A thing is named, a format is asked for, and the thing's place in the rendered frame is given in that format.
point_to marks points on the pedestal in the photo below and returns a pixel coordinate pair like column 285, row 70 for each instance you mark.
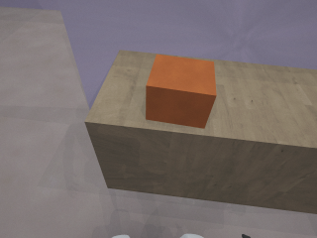
column 258, row 147

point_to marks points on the carton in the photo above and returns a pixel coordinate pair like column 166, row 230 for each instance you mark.
column 181, row 91

